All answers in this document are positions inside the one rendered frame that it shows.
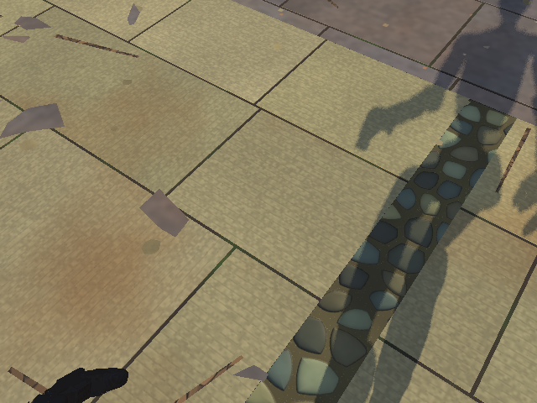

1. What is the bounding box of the robot left hand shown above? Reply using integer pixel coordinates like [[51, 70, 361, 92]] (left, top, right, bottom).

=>
[[28, 368, 128, 403]]

